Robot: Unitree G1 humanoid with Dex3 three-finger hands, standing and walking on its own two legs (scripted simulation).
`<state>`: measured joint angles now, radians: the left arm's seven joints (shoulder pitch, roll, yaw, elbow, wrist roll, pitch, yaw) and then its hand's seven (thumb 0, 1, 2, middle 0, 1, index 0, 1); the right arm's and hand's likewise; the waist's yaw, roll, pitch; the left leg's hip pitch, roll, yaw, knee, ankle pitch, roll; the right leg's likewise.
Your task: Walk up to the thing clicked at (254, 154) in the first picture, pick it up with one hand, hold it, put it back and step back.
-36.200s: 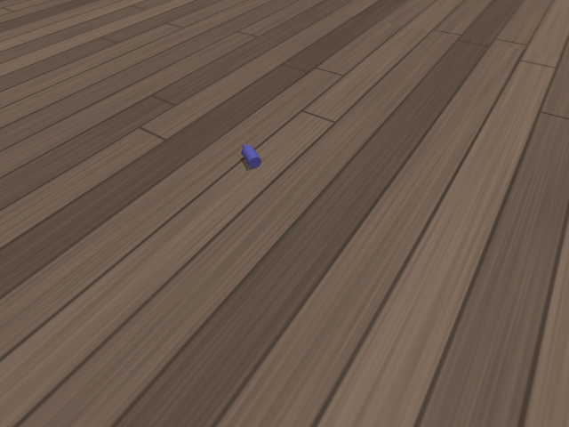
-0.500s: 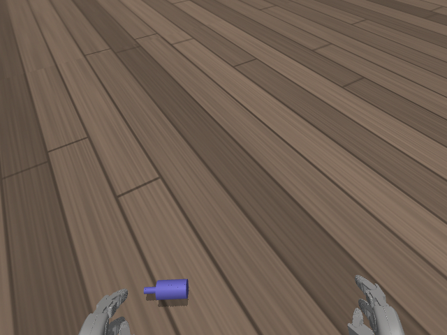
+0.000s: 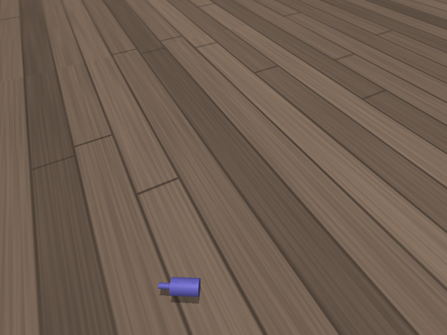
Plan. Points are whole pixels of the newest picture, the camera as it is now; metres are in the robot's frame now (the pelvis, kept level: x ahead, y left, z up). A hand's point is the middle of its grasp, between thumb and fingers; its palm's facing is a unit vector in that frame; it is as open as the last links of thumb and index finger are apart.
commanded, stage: stand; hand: left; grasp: from above
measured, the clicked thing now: (179, 286) +0.45 +0.24 -0.73
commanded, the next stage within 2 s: step back in 2.00 s
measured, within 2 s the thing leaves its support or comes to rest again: neither
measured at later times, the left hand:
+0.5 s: hand out of the picture +0.04 +0.23 -0.15, palm faces +0.04 -0.94 -0.33, open 7.3 cm
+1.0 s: hand out of the picture +0.05 +0.22 -0.15, palm faces +0.03 -0.94 -0.33, open 7.3 cm
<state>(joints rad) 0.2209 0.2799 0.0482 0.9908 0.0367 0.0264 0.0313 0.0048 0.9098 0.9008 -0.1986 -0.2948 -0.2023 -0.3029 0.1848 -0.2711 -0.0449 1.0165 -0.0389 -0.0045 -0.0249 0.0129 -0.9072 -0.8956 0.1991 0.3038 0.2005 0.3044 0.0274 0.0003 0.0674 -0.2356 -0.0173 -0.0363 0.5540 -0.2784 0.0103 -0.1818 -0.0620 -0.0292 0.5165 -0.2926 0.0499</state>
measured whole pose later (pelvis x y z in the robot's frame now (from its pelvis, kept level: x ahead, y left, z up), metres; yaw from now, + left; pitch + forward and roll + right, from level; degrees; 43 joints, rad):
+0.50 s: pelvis -0.01 -0.01 +0.01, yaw +1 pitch -4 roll +0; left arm 0.15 0.29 0.03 1.13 0.03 0.00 0.02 0.00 0.91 0.90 -0.20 -0.30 -0.20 -0.30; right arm 0.14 -0.30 -0.04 1.12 -0.02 0.01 -0.02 0.01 -0.91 -0.90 0.20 0.30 0.20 0.30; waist 0.01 0.01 0.07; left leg -0.13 -0.01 -0.06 0.39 -0.18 -0.01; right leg -0.08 -0.05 -0.05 0.36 -0.21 0.03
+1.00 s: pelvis +0.00 -0.03 +0.01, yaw +1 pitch -3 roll +0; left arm 0.14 0.31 0.04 1.15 0.02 0.00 0.01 0.00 0.91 0.90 -0.20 -0.30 -0.20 -0.30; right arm 0.14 -0.31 -0.02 1.14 -0.02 0.01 -0.01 0.01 -0.91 -0.90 0.20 0.30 0.20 0.30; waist 0.01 0.01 0.07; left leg -0.14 0.01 -0.07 0.36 -0.17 -0.03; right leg -0.08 -0.03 -0.06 0.34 -0.20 0.02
